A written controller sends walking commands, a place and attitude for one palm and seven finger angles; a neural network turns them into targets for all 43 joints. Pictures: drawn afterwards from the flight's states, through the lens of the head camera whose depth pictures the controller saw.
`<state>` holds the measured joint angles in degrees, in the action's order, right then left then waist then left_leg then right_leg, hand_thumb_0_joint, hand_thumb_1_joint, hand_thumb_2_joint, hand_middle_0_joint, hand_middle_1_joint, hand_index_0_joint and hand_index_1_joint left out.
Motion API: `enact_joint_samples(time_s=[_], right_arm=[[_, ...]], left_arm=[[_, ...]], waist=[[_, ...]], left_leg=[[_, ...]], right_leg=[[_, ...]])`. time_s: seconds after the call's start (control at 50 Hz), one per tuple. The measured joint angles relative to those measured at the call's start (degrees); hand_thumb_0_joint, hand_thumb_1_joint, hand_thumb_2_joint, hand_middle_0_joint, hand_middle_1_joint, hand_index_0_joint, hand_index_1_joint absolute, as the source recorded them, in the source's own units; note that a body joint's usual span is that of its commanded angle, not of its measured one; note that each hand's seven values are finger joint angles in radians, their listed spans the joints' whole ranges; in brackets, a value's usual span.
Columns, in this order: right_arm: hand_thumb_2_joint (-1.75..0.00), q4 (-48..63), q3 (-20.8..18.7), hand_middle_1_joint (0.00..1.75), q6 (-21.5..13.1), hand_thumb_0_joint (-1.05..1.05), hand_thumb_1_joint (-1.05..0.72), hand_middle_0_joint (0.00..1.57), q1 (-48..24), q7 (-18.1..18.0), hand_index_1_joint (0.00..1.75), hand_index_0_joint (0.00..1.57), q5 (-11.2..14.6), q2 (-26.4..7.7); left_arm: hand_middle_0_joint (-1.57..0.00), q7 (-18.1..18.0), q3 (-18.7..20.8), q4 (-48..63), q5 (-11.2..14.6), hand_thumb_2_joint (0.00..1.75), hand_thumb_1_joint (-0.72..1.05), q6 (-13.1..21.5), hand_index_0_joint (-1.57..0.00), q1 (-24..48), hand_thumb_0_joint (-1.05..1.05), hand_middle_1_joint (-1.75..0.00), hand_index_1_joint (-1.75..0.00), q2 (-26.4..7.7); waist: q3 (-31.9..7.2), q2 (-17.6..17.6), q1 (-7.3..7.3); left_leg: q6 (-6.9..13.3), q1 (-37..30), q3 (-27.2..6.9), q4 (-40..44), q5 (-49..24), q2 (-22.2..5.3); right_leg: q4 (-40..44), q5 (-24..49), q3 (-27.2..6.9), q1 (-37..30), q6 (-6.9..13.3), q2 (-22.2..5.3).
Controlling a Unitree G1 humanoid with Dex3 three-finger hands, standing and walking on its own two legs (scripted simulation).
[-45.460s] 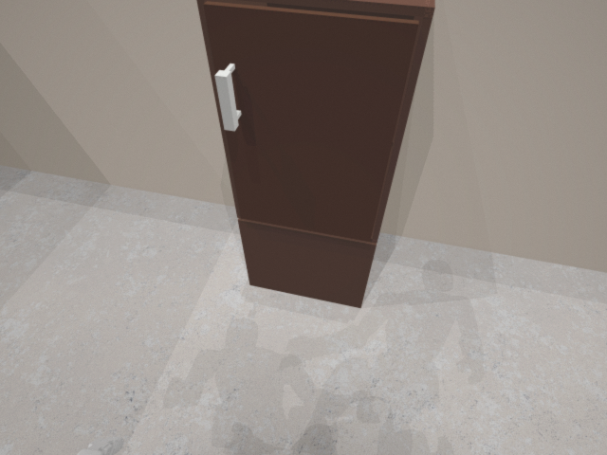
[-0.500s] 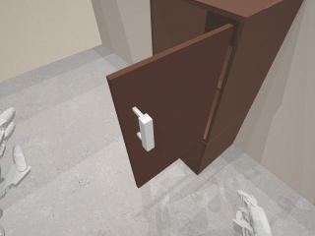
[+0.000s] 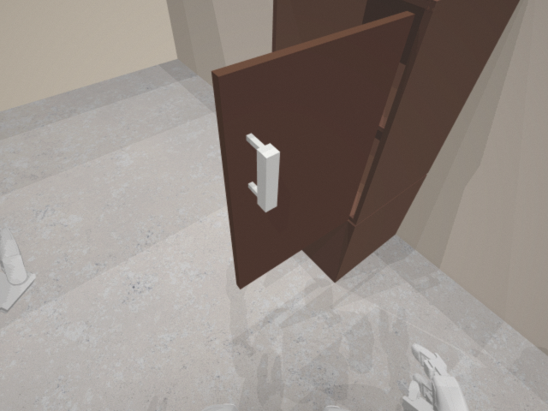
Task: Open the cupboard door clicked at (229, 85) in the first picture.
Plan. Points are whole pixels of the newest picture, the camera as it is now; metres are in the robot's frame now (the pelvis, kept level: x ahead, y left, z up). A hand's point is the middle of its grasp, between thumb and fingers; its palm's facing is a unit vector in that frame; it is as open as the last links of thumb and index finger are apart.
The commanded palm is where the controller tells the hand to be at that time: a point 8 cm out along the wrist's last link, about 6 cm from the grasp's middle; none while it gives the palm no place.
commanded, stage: step back with the hand held close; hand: left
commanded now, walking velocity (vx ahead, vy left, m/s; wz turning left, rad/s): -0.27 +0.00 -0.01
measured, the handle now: (260, 172) +0.46 +0.06 +0.09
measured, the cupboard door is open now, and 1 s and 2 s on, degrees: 88 88 88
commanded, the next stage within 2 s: stop stepping back and stand still in 0.52 s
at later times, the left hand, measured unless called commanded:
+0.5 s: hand out of the picture +0.13 +0.25 +0.18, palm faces +0.43 -0.78 -0.46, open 7.4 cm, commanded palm +0.06 +0.30 +0.20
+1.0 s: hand out of the picture +0.02 +0.22 +0.19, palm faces +0.41 -0.79 -0.45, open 7.4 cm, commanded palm -0.04 +0.26 +0.20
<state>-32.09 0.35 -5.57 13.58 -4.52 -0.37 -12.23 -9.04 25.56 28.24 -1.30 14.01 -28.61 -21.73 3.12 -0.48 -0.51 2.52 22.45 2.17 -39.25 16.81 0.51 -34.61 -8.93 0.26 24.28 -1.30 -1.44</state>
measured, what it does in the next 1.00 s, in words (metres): walks backwards: left foot, then right foot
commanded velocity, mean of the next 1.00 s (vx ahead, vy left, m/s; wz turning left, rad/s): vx -0.13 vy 0.01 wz -0.02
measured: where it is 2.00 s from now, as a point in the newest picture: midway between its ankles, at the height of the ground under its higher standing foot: outside the picture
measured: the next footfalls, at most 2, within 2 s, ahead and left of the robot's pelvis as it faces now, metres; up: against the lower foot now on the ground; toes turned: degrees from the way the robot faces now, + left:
left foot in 0.56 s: -0.03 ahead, +0.10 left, +0.00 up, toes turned +3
right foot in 0.88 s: -0.19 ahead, -0.11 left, +0.00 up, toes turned -2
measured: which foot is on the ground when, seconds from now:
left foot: down 0.00-0.38, up 0.40-0.54, down 0.56-0.88, up 0.90-1.00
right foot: down 0.00-0.56, up 0.58-0.86, down 0.88-1.00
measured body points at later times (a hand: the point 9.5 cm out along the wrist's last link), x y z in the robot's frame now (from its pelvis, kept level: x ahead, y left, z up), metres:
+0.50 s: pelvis -0.07 -0.01 +0.01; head -0.04 +0.02 +0.46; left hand +0.10 +0.29 +0.20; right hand +0.12 -0.24 -0.06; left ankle -0.04 +0.10 -0.69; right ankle -0.02 -0.13 -0.72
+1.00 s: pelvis -0.18 -0.03 +0.02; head -0.19 -0.03 +0.47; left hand -0.01 +0.26 +0.21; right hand -0.05 -0.27 -0.07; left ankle -0.14 +0.09 -0.68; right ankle -0.23 -0.11 -0.72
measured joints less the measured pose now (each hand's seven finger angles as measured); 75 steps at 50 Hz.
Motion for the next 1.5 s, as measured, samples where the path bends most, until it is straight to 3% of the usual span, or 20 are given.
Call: enact_joint_samples(time_s=[0.14, 0.26, 0.3, 0.34, 0.38, 0.48, 0.54, 0.56, 0.6, 0.64, 0.7, 0.8, 0.88, 0.9, 1.0, 1.14, 1.2, 1.32, 1.44, 1.5], right_arm=[[-0.9, -1.7, -0.1, 0.3, -0.7, 0.01, -0.9, 0.21, -0.2, 0.2, 0.3, 0.2, -0.3, -0.2], [-0.9, -1.4, -0.9, 0.3, -1.6, 0.01, -0.9, 0.21, 0.2, -0.1, 0.3, 0.2, -0.2, 0.0], [-0.9, -2.1, -1.2, 0.3, -2.0, 0.01, -0.91, 0.21, 0.8, 0.0, 0.3, 0.2, -0.3, 0.5], [-0.9, -2.7, -1.2, 0.3, -2.6, 0.01, -0.91, 0.21, 0.7, 0.4, 0.3, 0.2, -0.7, 0.9], [-0.9, -3.8, -1.1, 0.3, -3.1, 0.01, -0.91, 0.21, -1.1, 0.8, 0.3, 0.2, -0.9, 0.9], [-0.9, -5.3, -1.4, 0.3, -1.5, 0.01, -0.91, 0.21, -3.8, 1.2, 0.3, 0.2, -0.6, 1.1], [-0.9, -3.4, -0.6, 0.3, -0.7, 0.01, -0.91, 0.21, -5.1, 0.5, 0.3, 0.2, -0.5, 1.0], [-0.9, -2.2, -0.7, 0.3, -0.9, 0.01, -0.91, 0.21, -5.3, 0.2, 0.3, 0.2, -0.4, 0.4], [-0.9, -2.0, -1.8, 0.3, -1.6, 0.01, -0.91, 0.21, -6.9, 0.0, 0.3, 0.2, -0.4, 1.5], [-0.9, -2.1, -1.7, 0.3, -2.6, 0.01, -0.91, 0.21, -7.6, 0.5, 0.3, 0.2, -0.8, 2.4], [-0.9, -2.0, -1.0, 0.3, -4.4, 0.01, -0.91, 0.21, -6.8, 1.8, 0.3, 0.2, -0.6, 3.1], [-0.9, -1.9, 1.0, 0.3, -4.4, 0.01, -0.9, 0.21, -3.3, 1.7, 0.3, 0.2, -0.6, 4.0], [-0.9, -2.0, 2.1, 0.3, -2.5, 0.01, -0.9, 0.21, -1.2, 1.1, 0.3, 0.2, -1.0, 4.2], [-0.9, -2.4, 2.1, 0.3, -2.1, 0.01, -0.9, 0.21, -1.5, 1.0, 0.3, 0.2, -1.0, 3.5], [-0.9, -7.1, 0.8, 0.3, -0.7, 0.01, -0.9, 0.21, 1.1, 0.9, 0.3, 0.2, -0.3, 0.5], [-0.9, -7.6, -1.8, 0.3, -2.2, 0.01, -0.91, 0.21, 5.5, -1.0, 0.3, 0.2, 0.0, -3.4], [-0.9, -7.7, -2.3, 0.3, -2.0, 0.01, -0.91, 0.2, 4.2, -1.1, 0.3, 0.2, 0.3, -3.1], [-0.9, -6.0, -1.2, 0.3, -2.9, 0.01, -0.91, 0.2, 2.2, -0.2, 0.3, 0.19, 0.2, -1.1], [-0.9, -6.2, -0.3, 0.3, -3.5, 0.01, -0.91, 0.21, 0.1, 1.6, 0.3, 0.2, 0.0, 0.2], [-0.9, -10.5, -0.6, 0.3, -1.0, 0.01, -0.91, 0.21, -2.8, 4.1, 0.3, 0.2, -0.5, -2.3]], left_arm=[[-0.21, -0.6, -0.3, 1.6, 0.9, 0.9, 0.89, 1.4, -0.21, 0.2, 0.02, -0.3, -0.3, -0.1], [-0.21, -0.2, 1.6, 1.4, 0.4, 0.9, 0.89, 2.0, -0.21, -0.1, 0.02, -0.3, -0.31, -3.3], [-0.21, 0.2, 2.4, 0.6, 0.0, 0.9, 0.89, 2.5, -0.21, -0.5, 0.02, -0.3, -0.31, -3.6], [-0.21, 0.2, 3.2, 0.4, 0.5, 0.9, 0.89, 2.8, -0.21, -1.2, 0.02, -0.3, -0.31, -3.1], [-0.21, 0.0, 2.9, 0.4, 1.2, 0.9, 0.89, 3.1, -0.21, -1.0, 0.02, -0.3, -0.31, -1.5], [-0.21, 0.7, -2.2, 1.2, 0.9, 0.9, 0.89, 0.9, -0.21, -0.5, 0.02, -0.3, -0.3, -0.2], [-0.21, 0.9, -1.8, 2.9, 1.1, 0.9, 0.89, 0.0, -0.21, -1.9, 0.02, -0.3, -0.31, -1.8], [-0.21, 0.9, -1.5, 3.7, 1.2, 0.9, 0.89, -0.1, -0.21, -2.0, 0.02, -0.3, -0.31, -2.6], [-0.21, 1.2, -0.1, 3.7, 1.6, 0.9, 0.88, 0.1, -0.21, -0.7, 0.02, -0.3, -0.31, -5.3], [-0.21, 1.3, 1.0, 3.8, 2.6, 0.9, 0.88, 0.0, -0.21, -1.1, 0.02, -0.3, -0.31, -6.2], [-0.21, 0.8, 1.1, 5.7, 3.2, 0.9, 0.89, -0.6, -0.21, -3.3, 0.02, -0.3, -0.31, -5.0], [-0.21, 0.0, -0.6, 5.5, 3.2, 0.9, 0.89, -2.9, -0.21, -5.9, 0.02, -0.3, -0.3, -3.1], [-0.21, -0.8, -0.7, 2.0, 3.0, 0.9, 0.89, -4.8, -0.21, -4.5, 0.02, -0.3, -0.3, -3.8], [-0.21, -0.7, -0.9, 1.3, 3.0, 0.9, 0.89, -4.9, -0.21, -3.8, 0.02, -0.3, -0.3, -3.3], [-0.21, 0.1, -3.3, -0.8, 3.1, 0.9, 0.89, -4.1, -0.21, -3.3, 0.02, -0.3, -0.3, -1.0], [-0.21, -0.3, -3.1, -3.0, 2.3, 0.9, 0.89, -1.7, -0.21, -1.9, 0.02, -0.3, -0.31, -0.6], [-0.21, -0.3, -1.9, -4.0, 2.6, 0.9, 0.89, -1.2, -0.21, -2.1, 0.02, -0.3, -0.3, -1.0], [-0.21, 0.3, -1.8, -4.0, 2.5, 0.9, 0.89, -0.7, -0.21, -3.8, 0.02, -0.3, -0.3, -1.7], [-0.21, 1.5, -3.9, -6.1, 1.6, 0.9, 0.89, 0.0, -0.21, -2.3, 0.02, -0.3, -0.3, -1.3], [-0.2, 5.5, -11.7, -24.0, -0.1, 0.9, 0.89, -6.5, -0.2, 6.9, 0.01, -0.3, -0.3, -0.3]], waist=[[0.0, -0.4, 0.73], [0.7, 0.3, 2.61], [-0.5, 0.8, 2.33], [-1.7, 0.7, 1.32], [-0.9, 1.0, 0.18], [-1.0, -1.7, -0.33], [-1.6, -3.2, 0.59], [-1.6, -2.0, 1.08], [0.1, -3.5, 1.08], [1.1, -3.5, 0.37], [1.1, -2.0, -0.42], [-1.9, -0.8, -0.39], [-4.2, -2.5, 0.73], [-3.9, -1.9, 0.55], [-5.7, -0.7, 0.33], [-6.9, 0.3, 2.19], [-5.6, -0.8, 2.62], [-4.7, 0.0, 3.03], [-4.7, 0.9, 1.86], [-6.0, 2.9, 0.51]], left_leg=[[-0.5, 2.4, -0.1, -0.5, 1.3, 0.3], [0.3, 3.9, -1.3, 0.3, -6.1, -0.1], [0.2, 4.9, -2.0, -0.3, -5.1, -0.6], [-0.6, 6.1, -2.0, 0.2, -5.8, -1.1], [-1.4, 6.5, -1.7, 1.3, -7.0, -2.0], [-3.6, 6.5, -1.8, -8.8, 5.4, 1.0], [-4.0, 0.0, -0.9, 1.5, 0.7, 0.6], [-2.8, -2.1, -1.3, 6.7, -3.9, -0.5], [-0.7, -1.6, -0.8, 7.7, -3.7, 0.7], [-0.3, -1.7, -0.3, 8.9, -4.9, 0.3], [-0.7, -2.9, 0.0, 12.2, -7.9, -1.7], [-1.4, -3.9, 1.0, 17.0, -11.7, -3.2], [-2.9, -1.1, 1.8, 16.1, -8.5, -1.6], [-3.3, 0.9, 1.5, 12.8, -6.0, -2.0], [-3.7, 4.2, -0.5, -6.6, -0.1, -1.3], [-1.2, -7.8, 1.3, 10.2, -1.4, -2.7], [-2.8, -8.4, 2.2, 9.7, -2.2, -1.9], [-3.0, -7.7, 2.4, 8.8, -1.6, -2.5], [-2.5, -6.9, 2.2, 9.4, -2.7, -2.4], [-1.5, -3.6, 1.7, 7.1, -2.6, -0.9]], right_leg=[[1.3, 1.7, -0.2, 1.7, 0.2, -0.1], [-5.5, -0.9, -2.1, 1.8, -0.4, 2.6], [-9.1, -6.7, -2.8, -0.7, -0.3, 4.4], [-5.9, -11.6, -3.3, -4.1, 0.9, 5.1], [-2.9, -9.8, -3.8, -4.4, 1.8, 5.9], [2.4, -4.6, -4.7, -4.4, 1.3, 3.6], [4.5, -2.2, -5.2, -3.0, 0.4, 2.7], [3.8, -1.9, -4.4, -1.8, 0.1, 3.4], [-3.2, -8.1, -5.2, 1.1, 0.0, 2.9], [-12.3, -15.5, -4.8, 3.1, 0.0, 4.2], [-17.3, -16.6, -1.6, 1.9, -0.3, 5.0], [-9.8, -18.6, 1.5, -6.3, -0.2, 3.5], [8.3, -15.9, 1.8, -16.3, 2.7, 1.9], [9.8, -10.2, 1.6, -15.9, 3.7, 2.2], [9.1, -8.4, 1.0, -15.3, 4.7, 3.2], [4.5, -10.9, 2.2, -13.4, 4.3, 3.3], [2.1, -11.8, 1.4, -13.1, 4.2, 2.2], [2.9, -11.1, 1.1, -12.9, 3.7, 2.8], [4.4, -9.3, 1.4, -12.6, 3.1, 2.7], [0.6, -10.8, 1.9, -9.1, 2.4, 1.1]])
